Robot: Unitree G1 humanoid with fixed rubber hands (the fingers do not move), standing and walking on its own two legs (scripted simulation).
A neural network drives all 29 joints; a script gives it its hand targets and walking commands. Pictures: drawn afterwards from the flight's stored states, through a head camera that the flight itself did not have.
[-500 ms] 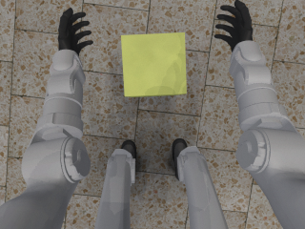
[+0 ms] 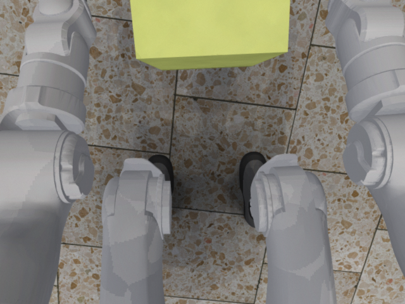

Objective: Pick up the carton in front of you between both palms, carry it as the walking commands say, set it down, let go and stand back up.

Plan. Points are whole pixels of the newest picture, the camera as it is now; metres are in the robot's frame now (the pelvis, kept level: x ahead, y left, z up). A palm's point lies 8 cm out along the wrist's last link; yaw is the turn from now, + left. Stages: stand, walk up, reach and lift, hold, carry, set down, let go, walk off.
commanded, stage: reach and lift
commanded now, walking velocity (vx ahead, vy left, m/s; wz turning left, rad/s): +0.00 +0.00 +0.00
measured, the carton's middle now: (206, 3) +0.56 -0.01 -0.27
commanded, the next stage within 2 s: none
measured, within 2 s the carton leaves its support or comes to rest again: leaves its support in 1.00 s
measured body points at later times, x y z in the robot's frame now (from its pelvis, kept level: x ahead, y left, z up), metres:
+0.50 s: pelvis +0.01 +0.00 -0.03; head +0.38 +0.00 +0.21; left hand +0.57 +0.16 -0.21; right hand +0.57 -0.19 -0.21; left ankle +0.12 +0.13 -0.36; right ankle +0.11 -0.13 -0.36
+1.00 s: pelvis +0.01 +0.00 -0.03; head +0.38 -0.01 +0.22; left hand +0.57 +0.14 -0.20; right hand +0.57 -0.16 -0.20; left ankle +0.12 +0.13 -0.36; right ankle +0.11 -0.13 -0.36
